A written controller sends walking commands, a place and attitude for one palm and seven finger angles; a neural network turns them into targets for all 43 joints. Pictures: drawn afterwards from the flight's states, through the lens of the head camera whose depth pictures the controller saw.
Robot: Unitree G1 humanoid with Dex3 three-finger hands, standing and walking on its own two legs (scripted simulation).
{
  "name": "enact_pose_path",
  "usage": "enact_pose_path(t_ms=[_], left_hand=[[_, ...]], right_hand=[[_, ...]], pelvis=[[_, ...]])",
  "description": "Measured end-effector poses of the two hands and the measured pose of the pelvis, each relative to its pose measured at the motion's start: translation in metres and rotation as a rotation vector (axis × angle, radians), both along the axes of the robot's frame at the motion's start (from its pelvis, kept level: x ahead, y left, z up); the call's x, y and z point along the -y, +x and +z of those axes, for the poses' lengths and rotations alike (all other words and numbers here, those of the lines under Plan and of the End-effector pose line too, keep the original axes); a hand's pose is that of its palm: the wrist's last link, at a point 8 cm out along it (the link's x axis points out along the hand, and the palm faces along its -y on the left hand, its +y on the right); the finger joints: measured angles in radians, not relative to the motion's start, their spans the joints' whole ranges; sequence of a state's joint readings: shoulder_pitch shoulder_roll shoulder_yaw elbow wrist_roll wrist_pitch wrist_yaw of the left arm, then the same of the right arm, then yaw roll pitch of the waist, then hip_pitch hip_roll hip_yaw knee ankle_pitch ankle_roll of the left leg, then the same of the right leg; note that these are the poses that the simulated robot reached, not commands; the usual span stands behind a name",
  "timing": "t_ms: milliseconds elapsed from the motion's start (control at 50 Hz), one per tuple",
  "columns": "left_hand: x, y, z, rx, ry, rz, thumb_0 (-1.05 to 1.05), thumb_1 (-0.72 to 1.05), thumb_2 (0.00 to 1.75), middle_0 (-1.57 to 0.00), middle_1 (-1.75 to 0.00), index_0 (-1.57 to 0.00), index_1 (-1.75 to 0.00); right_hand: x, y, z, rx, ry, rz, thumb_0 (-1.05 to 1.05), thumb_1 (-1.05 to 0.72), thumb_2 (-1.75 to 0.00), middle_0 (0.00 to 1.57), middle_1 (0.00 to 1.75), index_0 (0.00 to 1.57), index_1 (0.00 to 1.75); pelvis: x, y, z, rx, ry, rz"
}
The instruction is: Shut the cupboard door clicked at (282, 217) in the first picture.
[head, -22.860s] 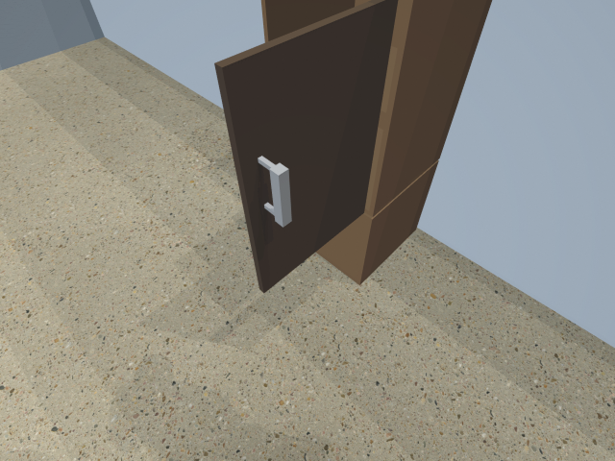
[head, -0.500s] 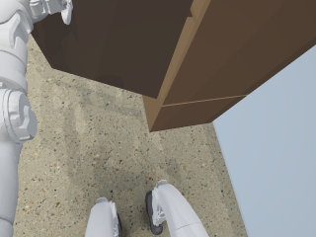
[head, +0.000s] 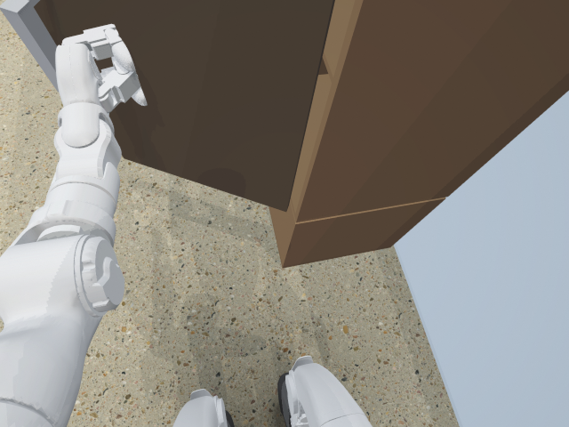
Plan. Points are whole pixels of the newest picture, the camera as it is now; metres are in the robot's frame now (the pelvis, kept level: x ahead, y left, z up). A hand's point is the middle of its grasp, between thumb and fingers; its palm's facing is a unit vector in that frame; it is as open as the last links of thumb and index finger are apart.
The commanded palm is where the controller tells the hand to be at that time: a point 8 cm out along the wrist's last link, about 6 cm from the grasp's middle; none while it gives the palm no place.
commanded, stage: pull the fist back off the door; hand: left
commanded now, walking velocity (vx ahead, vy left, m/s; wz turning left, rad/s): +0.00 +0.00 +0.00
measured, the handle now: (54, 41) +0.66 +0.21 +0.08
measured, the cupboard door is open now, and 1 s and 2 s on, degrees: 60 60 60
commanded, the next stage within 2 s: draw the hand back to the body in 0.36 s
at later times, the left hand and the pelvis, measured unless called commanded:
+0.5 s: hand (144, 124) +0.50 +0.09 +0.08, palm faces +0.03 -1.00 -0.02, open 3.1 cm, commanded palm +0.46 +0.15 +0.09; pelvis +0.00 +0.00 +0.01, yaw +2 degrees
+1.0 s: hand (42, 212) +0.36 +0.16 +0.16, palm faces +0.00 -1.00 -0.05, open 3.1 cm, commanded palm +0.32 +0.22 +0.16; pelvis +0.00 +0.00 +0.05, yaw +2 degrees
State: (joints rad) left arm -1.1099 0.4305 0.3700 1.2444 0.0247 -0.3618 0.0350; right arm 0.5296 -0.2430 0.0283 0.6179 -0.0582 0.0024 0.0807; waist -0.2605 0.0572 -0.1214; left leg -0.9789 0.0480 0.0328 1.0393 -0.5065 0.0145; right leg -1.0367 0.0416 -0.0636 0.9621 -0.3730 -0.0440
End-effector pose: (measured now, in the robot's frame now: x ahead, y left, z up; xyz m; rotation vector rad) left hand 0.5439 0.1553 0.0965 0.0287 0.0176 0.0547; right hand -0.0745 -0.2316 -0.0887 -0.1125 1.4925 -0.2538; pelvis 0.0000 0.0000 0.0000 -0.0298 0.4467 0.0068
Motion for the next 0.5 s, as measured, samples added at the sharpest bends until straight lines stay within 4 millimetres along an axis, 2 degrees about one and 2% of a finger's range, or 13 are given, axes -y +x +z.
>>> enact_pose_path(t_ms=[60,180,220,280,400,500], left_hand=[[-0.005,-0.013,-0.002,-0.009,0.029,-0.025,0.02,0.90,0.90,-1.30,-1.50,-1.29,-1.50],[-0.010,-0.045,-0.032,-0.084,-0.029,-0.032,0.02,0.90,0.90,-1.30,-1.50,-1.29,-1.50],[-0.009,-0.055,-0.033,-0.040,-0.040,-0.029,0.02,0.90,0.90,-1.30,-1.50,-1.29,-1.50],[-0.003,-0.066,-0.024,0.044,-0.031,-0.041,0.02,0.90,0.90,-1.30,-1.50,-1.29,-1.50],[0.009,-0.069,-0.014,0.019,0.033,-0.072,0.02,0.90,0.90,-1.31,-1.50,-1.30,-1.50],[0.007,-0.065,-0.013,-0.024,-0.013,-0.022,0.02,0.90,0.90,-1.31,-1.50,-1.30,-1.50]], right_hand=[[0.010,0.012,0.001,0.012,-0.008,0.025,0.00,-0.91,-0.90,0.21,0.30,0.20,0.30],[0.028,0.049,0.004,0.074,-0.056,0.082,0.00,-0.91,-0.90,0.20,0.30,0.20,0.30],[0.032,0.063,0.003,0.108,-0.071,0.100,0.00,-0.91,-0.90,0.20,0.30,0.20,0.30],[0.035,0.083,-0.001,0.161,-0.078,0.122,0.00,-0.91,-0.90,0.20,0.30,0.20,0.30],[0.026,0.112,-0.012,0.236,-0.053,0.132,0.00,-0.91,-0.90,0.20,0.30,0.20,0.30],[0.015,0.115,-0.014,0.269,-0.027,0.126,0.00,-0.91,-0.90,0.20,0.30,0.20,0.30]], pelvis=[[0.000,0.002,0.003,0.020,0.002,0.008],[-0.001,0.003,0.007,0.049,0.004,0.023],[-0.002,0.003,0.007,0.054,0.004,0.025],[-0.004,0.003,0.006,0.065,0.005,0.029],[-0.005,0.000,0.005,0.090,0.012,0.037],[-0.004,-0.003,0.006,0.093,0.019,0.029]])
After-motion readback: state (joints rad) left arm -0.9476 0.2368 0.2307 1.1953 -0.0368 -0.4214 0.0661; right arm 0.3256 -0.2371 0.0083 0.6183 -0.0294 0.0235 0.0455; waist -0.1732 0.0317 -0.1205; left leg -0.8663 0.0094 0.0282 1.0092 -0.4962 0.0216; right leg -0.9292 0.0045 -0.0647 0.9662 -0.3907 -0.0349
